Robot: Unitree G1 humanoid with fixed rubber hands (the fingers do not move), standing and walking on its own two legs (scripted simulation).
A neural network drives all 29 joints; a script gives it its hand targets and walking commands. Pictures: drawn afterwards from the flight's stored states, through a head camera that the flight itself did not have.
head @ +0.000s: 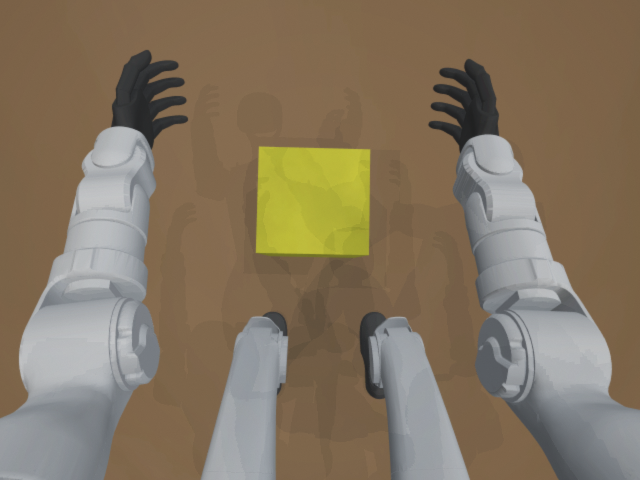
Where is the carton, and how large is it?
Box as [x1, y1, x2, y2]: [256, 147, 369, 257]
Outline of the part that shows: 259,147 256,252 267,255 355,257 368,254 369,149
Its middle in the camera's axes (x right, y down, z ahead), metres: -0.01 -0.07 +0.84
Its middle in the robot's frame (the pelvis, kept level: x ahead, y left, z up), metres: +0.46 +0.02 -0.50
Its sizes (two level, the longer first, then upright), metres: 0.210 0.200 0.250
